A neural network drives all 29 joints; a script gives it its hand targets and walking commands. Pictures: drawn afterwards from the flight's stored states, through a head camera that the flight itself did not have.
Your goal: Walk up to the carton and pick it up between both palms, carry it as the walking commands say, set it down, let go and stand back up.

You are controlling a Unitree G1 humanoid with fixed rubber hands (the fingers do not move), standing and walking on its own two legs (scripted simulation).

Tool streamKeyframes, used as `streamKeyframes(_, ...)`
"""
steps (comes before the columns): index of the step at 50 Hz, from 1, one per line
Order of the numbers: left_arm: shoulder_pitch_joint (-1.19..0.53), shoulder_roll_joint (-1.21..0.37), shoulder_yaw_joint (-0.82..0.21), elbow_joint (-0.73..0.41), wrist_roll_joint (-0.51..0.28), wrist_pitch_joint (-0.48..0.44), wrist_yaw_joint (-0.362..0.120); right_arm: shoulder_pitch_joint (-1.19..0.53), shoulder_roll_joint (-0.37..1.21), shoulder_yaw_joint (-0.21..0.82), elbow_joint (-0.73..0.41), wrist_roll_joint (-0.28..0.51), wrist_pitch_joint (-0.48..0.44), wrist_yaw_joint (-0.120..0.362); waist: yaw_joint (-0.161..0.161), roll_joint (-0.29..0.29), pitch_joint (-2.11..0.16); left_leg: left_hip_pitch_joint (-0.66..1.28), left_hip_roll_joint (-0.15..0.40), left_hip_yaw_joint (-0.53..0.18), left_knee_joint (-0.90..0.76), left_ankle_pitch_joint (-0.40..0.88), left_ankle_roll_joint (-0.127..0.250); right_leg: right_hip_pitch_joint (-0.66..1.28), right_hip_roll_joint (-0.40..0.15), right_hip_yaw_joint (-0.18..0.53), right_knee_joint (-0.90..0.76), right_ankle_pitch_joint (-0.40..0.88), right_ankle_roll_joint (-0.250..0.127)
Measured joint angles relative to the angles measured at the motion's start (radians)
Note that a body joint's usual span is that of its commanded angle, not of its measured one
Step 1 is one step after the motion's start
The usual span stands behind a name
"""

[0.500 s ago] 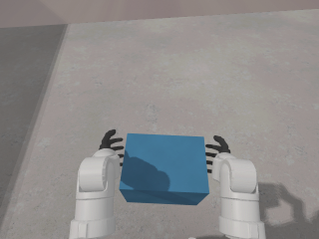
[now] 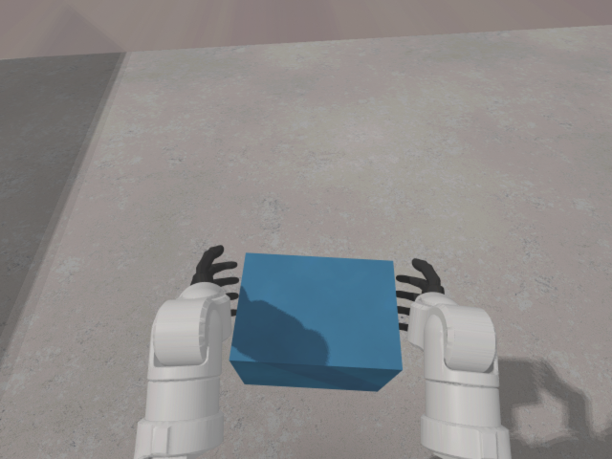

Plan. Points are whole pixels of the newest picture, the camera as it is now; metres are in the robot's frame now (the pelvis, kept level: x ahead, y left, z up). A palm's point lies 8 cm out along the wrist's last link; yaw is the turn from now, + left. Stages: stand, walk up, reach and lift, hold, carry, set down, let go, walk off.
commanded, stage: carry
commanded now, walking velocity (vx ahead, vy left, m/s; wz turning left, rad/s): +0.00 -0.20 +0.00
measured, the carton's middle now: (314, 325) +0.31 -0.01 -0.01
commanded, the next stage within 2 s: none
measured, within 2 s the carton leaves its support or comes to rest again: neither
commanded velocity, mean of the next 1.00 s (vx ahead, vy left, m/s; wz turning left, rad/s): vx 0.00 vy -0.20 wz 0.00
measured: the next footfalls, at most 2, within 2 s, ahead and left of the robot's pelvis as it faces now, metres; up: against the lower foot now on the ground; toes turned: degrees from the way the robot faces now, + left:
right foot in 0.18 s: +0.07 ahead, -0.19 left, +0.00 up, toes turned -4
left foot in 0.42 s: -0.02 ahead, +0.00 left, +0.00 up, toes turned +9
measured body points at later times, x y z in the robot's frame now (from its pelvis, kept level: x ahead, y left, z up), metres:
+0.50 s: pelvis -0.06 -0.10 +0.00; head -0.02 -0.09 +0.44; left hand +0.26 +0.03 +0.06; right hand +0.24 -0.25 +0.05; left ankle -0.06 +0.00 -0.73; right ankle +0.01 -0.20 -0.71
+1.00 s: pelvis -0.14 -0.19 -0.01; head -0.11 -0.18 +0.44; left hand +0.18 -0.06 +0.06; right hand +0.16 -0.34 +0.06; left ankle -0.14 -0.10 -0.73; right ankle -0.06 -0.29 -0.73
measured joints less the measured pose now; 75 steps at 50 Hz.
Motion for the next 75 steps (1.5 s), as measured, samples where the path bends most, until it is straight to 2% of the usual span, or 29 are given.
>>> streamKeyframes(4, 0.000, 0.001, 0.008, -0.008, -0.026, 0.025, 0.033, -0.006, 0.002, 0.006, 0.012, -0.012, 0.016, 0.009, 0.021, 0.011, 0.012, 0.001, 0.041, -0.023, -0.025, 0.020, -0.027, -0.028, -0.024, 0.055, 0.145, -0.076, 0.040)
streamKeyframes(8, -0.024, -0.007, 0.024, -0.015, -0.032, 0.023, 0.052, -0.029, 0.010, -0.008, 0.017, -0.041, 0.004, 0.037, 0.045, 0.030, 0.019, -0.043, 0.095, -0.054, 0.016, 0.020, -0.069, 0.056, -0.051, 0.070, 0.005, -0.059, 0.056)
streamKeyframes(10, -0.034, -0.011, 0.030, -0.021, -0.030, 0.017, 0.054, -0.036, 0.011, -0.011, 0.014, -0.056, -0.007, 0.053, 0.059, 0.029, 0.025, -0.077, 0.117, -0.067, 0.070, 0.002, -0.095, 0.104, -0.051, 0.054, -0.109, 0.073, 0.060)
streamKeyframes(11, -0.033, -0.012, 0.021, -0.021, -0.031, 0.008, 0.057, -0.036, 0.011, -0.018, 0.014, -0.062, -0.017, 0.063, 0.060, 0.041, 0.032, -0.097, 0.126, -0.079, 0.104, -0.016, -0.097, 0.089, -0.039, 0.045, -0.092, 0.098, 0.051)
streamKeyframes(14, -0.040, -0.015, 0.002, 0.000, -0.038, 0.005, 0.066, -0.010, 0.003, -0.029, -0.002, -0.052, -0.020, 0.065, 0.045, 0.033, 0.053, -0.165, 0.067, -0.088, 0.298, -0.221, -0.074, 0.058, -0.048, 0.038, -0.054, 0.062, 0.020)
streamKeyframes(17, -0.038, -0.014, 0.006, 0.005, -0.020, -0.001, 0.025, 0.007, -0.003, -0.013, -0.035, -0.008, -0.003, 0.010, 0.016, 0.020, 0.074, -0.176, 0.021, -0.040, 0.362, -0.250, -0.062, 0.051, -0.052, 0.036, -0.070, 0.076, 0.006)
streamKeyframes(19, -0.037, -0.014, 0.004, -0.013, -0.013, -0.001, 0.014, 0.002, -0.002, -0.013, -0.055, 0.008, 0.003, -0.009, -0.001, 0.018, 0.086, -0.144, 0.004, -0.011, 0.297, -0.212, -0.049, 0.043, -0.043, 0.032, -0.079, 0.093, 0.000)
streamKeyframes(21, -0.038, -0.014, -0.001, -0.030, 0.003, -0.004, -0.001, -0.003, 0.000, -0.015, -0.072, 0.018, 0.002, -0.017, -0.012, 0.023, 0.085, -0.075, 0.001, 0.006, 0.123, -0.104, -0.025, 0.026, -0.024, 0.022, -0.071, 0.100, -0.005)
streamKeyframes(22, -0.039, -0.014, 0.001, -0.037, 0.008, -0.010, -0.008, -0.005, 0.001, -0.012, -0.079, 0.025, -0.002, -0.026, -0.016, 0.011, 0.089, -0.059, -0.001, 0.011, 0.069, -0.022, 0.005, 0.014, -0.024, 0.021, -0.052, 0.097, -0.006)
streamKeyframes(24, -0.018, -0.006, -0.002, -0.060, 0.002, -0.018, -0.012, -0.001, 0.001, 0.001, -0.083, 0.031, -0.011, -0.028, -0.011, -0.003, 0.097, -0.061, 0.006, 0.014, 0.070, 0.000, 0.028, -0.017, -0.014, 0.042, 0.046, -0.043, 0.006)
streamKeyframes(27, 0.006, 0.002, -0.006, -0.068, -0.007, -0.005, -0.004, -0.007, 0.003, 0.006, -0.058, 0.013, -0.001, -0.005, 0.009, 0.005, 0.092, -0.042, 0.033, 0.014, 0.025, 0.008, 0.015, -0.049, -0.015, 0.066, 0.198, -0.121, 0.024)
streamKeyframes(32, -0.003, 0.000, -0.004, -0.075, -0.035, 0.015, 0.051, -0.018, 0.006, 0.001, -0.034, -0.024, -0.005, 0.037, 0.041, 0.036, 0.073, -0.060, 0.089, -0.018, 0.004, 0.046, -0.031, 0.036, -0.038, 0.067, 0.083, -0.126, 0.058)
streamKeyframes(34, -0.014, -0.004, 0.003, -0.087, -0.040, 0.019, 0.057, -0.023, 0.008, 0.002, -0.046, -0.036, -0.005, 0.048, 0.053, 0.037, 0.067, -0.081, 0.106, -0.031, 0.031, 0.044, -0.054, 0.115, -0.044, 0.049, -0.063, -0.062, 0.063)
streamKeyframes(36, -0.024, -0.009, 0.005, -0.079, -0.037, 0.005, 0.052, -0.032, 0.009, -0.007, -0.047, -0.057, -0.014, 0.066, 0.063, 0.046, 0.064, -0.111, 0.121, -0.046, 0.079, 0.028, -0.072, 0.127, -0.033, 0.036, -0.118, 0.092, 0.050)
streamKeyframes(39, -0.027, -0.010, -0.010, -0.039, -0.038, 0.000, 0.049, -0.013, 0.004, -0.022, -0.049, -0.058, -0.005, 0.065, 0.047, 0.039, 0.055, -0.156, 0.074, -0.059, 0.221, -0.185, -0.057, 0.095, -0.042, 0.025, -0.075, 0.054, 0.015)
streamKeyframes(43, -0.037, -0.014, -0.005, -0.014, -0.015, 0.006, 0.026, -0.003, 0.000, -0.021, -0.047, -0.012, 0.004, 0.014, 0.011, 0.018, 0.056, -0.177, 0.013, -0.026, 0.370, -0.243, -0.046, 0.078, -0.051, 0.023, -0.088, 0.070, -0.002)
streamKeyframes(46, -0.041, -0.015, -0.001, -0.016, 0.004, 0.003, 0.010, -0.006, 0.001, -0.024, -0.050, 0.014, 0.002, -0.010, -0.007, 0.015, 0.052, -0.122, -0.007, -0.001, 0.248, -0.192, -0.036, 0.054, -0.039, 0.015, -0.089, 0.092, -0.011)
streamKeyframes(49, -0.040, -0.014, 0.004, -0.020, 0.026, -0.008, -0.017, -0.008, 0.003, -0.017, -0.055, 0.026, -0.004, -0.026, -0.013, -0.004, 0.053, -0.045, -0.006, 0.012, 0.055, -0.011, -0.003, 0.025, -0.025, 0.006, -0.054, 0.093, -0.015)
streamKeyframes(52, -0.003, -0.001, -0.003, -0.031, 0.007, -0.002, -0.006, -0.009, 0.003, -0.007, -0.023, 0.020, -0.005, -0.012, 0.001, -0.004, 0.061, -0.042, 0.009, 0.016, 0.041, 0.004, 0.025, -0.016, -0.014, 0.044, 0.096, -0.071, 0.019)
streamKeyframes(55, 0.005, 0.002, -0.006, -0.040, -0.019, 0.019, 0.031, -0.007, 0.002, 0.000, -0.012, 0.007, 0.006, 0.003, 0.025, 0.010, 0.069, -0.033, 0.039, 0.007, -0.003, 0.035, 0.013, -0.028, -0.025, 0.072, 0.200, -0.117, 0.044)
streamKeyframes(59, -0.014, -0.004, -0.001, -0.049, -0.039, 0.026, 0.067, -0.018, 0.006, -0.013, -0.005, -0.030, -0.006, 0.051, 0.051, 0.031, 0.062, -0.061, 0.085, -0.018, -0.012, 0.069, -0.018, 0.029, -0.046, 0.092, 0.133, -0.140, 0.069)
streamKeyframes(62, -0.035, -0.011, 0.012, -0.053, -0.041, 0.027, 0.079, -0.029, 0.010, -0.018, -0.010, -0.043, -0.011, 0.060, 0.061, 0.042, 0.055, -0.098, 0.112, -0.039, 0.020, 0.074, -0.048, 0.135, -0.053, 0.071, -0.058, -0.071, 0.070)
streamKeyframes(64, -0.050, -0.018, 0.017, -0.048, -0.037, 0.015, 0.076, -0.035, 0.011, -0.025, -0.016, -0.058, -0.020, 0.072, 0.067, 0.044, 0.054, -0.137, 0.122, -0.053, 0.073, 0.048, -0.067, 0.156, -0.049, 0.063, -0.131, 0.075, 0.073)
streamKeyframes(66, -0.050, -0.019, 0.005, -0.016, -0.031, -0.001, 0.062, -0.020, 0.006, -0.035, -0.016, -0.062, -0.025, 0.078, 0.056, 0.048, 0.054, -0.167, 0.096, -0.067, 0.159, -0.127, -0.065, 0.131, -0.050, 0.056, -0.095, 0.061, 0.061)
streamKeyframes(68, -0.045, -0.017, -0.002, 0.004, -0.023, 0.000, 0.046, -0.002, 0.000, -0.028, -0.021, -0.046, -0.014, 0.058, 0.034, 0.038, 0.058, -0.183, 0.053, -0.054, 0.257, -0.206, -0.058, 0.122, -0.062, 0.056, -0.092, 0.044, 0.050)
streamKeyframes(70, -0.041, -0.016, -0.005, 0.007, -0.011, 0.005, 0.026, 0.012, -0.005, -0.017, -0.039, -0.017, 0.002, 0.023, 0.011, 0.027, 0.064, -0.158, 0.023, -0.028, 0.248, -0.189, -0.046, 0.115, -0.065, 0.054, -0.091, 0.049, 0.043)
streamKeyframes(72, -0.038, -0.014, -0.009, -0.017, -0.007, 0.009, 0.016, 0.012, -0.005, -0.011, -0.070, 0.010, 0.015, -0.009, -0.008, 0.021, 0.069, -0.099, 0.006, -0.003, 0.130, -0.091, -0.032, 0.096, -0.058, 0.050, -0.070, 0.051, 0.038)
streamKeyframes(74, -0.033, -0.011, -0.013, -0.041, 0.012, 0.002, -0.005, 0.006, -0.002, -0.008, -0.080, 0.018, 0.007, -0.013, -0.019, 0.006, 0.072, -0.074, 0.006, 0.006, 0.046, 0.037, -0.003, 0.066, -0.053, 0.046, -0.019, 0.036, 0.036)
streamKeyframes(75, -0.025, -0.008, -0.010, -0.046, 0.016, -0.001, -0.011, 0.002, -0.001, -0.006, -0.071, 0.016, 0.001, -0.007, -0.014, 0.001, 0.073, -0.081, 0.013, 0.010, 0.054, 0.047, 0.012, 0.045, -0.047, 0.056, 0.041, -0.036, 0.040)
